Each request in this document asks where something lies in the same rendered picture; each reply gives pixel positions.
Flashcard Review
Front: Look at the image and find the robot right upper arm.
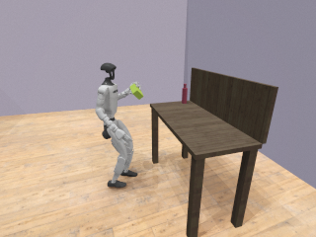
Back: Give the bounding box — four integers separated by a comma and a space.
95, 85, 109, 113

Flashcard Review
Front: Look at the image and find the robot left hand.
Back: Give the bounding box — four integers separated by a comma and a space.
128, 81, 141, 94

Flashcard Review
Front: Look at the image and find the robot left thigh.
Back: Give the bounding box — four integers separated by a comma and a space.
117, 119, 133, 154

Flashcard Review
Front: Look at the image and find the right robot shin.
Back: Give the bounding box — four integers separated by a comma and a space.
112, 156, 128, 183

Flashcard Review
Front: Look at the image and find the robot right hand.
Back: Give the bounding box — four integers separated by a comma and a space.
115, 128, 133, 146

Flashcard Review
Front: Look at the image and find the right robot forearm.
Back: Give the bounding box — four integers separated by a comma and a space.
96, 109, 119, 132

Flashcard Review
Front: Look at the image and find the table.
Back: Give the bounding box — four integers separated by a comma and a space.
150, 67, 278, 237

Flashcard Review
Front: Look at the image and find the sponge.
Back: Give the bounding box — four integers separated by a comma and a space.
129, 84, 144, 100

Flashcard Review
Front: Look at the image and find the left robot forearm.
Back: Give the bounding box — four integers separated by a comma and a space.
118, 88, 130, 100

